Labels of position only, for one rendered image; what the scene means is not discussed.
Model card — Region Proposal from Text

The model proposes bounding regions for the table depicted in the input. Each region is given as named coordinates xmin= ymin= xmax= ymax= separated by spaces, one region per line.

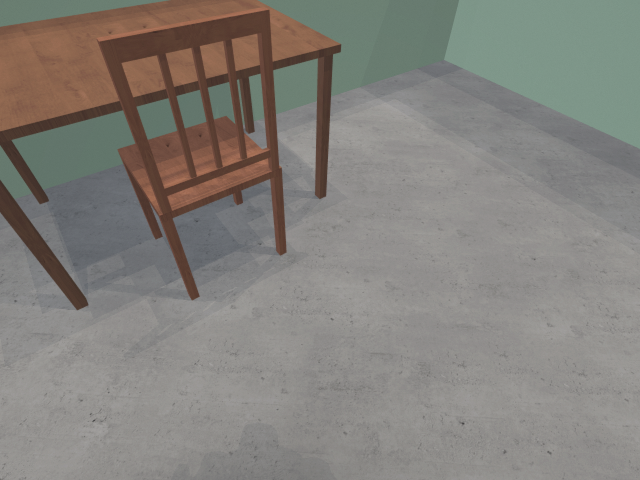
xmin=0 ymin=0 xmax=341 ymax=310

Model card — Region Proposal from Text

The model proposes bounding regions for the chair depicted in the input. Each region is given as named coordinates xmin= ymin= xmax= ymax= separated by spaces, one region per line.
xmin=96 ymin=7 xmax=287 ymax=300

